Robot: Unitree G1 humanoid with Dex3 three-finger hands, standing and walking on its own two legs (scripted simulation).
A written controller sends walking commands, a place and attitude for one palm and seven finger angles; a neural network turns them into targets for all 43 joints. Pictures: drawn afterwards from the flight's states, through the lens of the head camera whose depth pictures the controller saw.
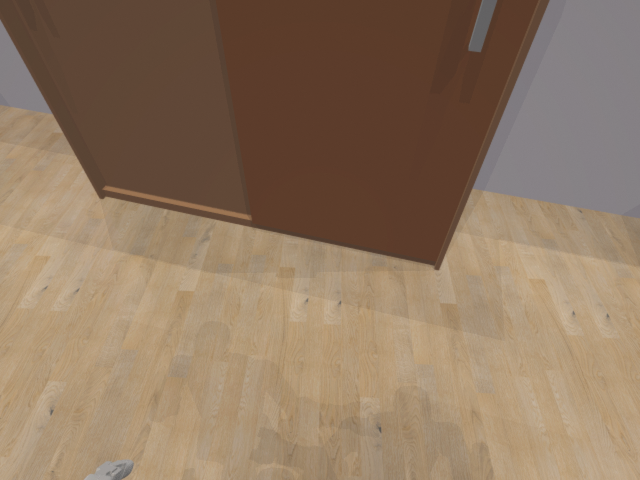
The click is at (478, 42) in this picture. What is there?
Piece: wardrobe's sliding door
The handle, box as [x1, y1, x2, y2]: [469, 0, 496, 51]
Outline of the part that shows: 496,0 482,0 469,43 469,50 480,51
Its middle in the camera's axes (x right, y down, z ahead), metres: +0.36 -0.56 +0.79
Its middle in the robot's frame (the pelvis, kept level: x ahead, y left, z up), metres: +1.02 -0.30 +0.26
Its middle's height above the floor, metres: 1.03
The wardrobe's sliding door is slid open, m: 0.00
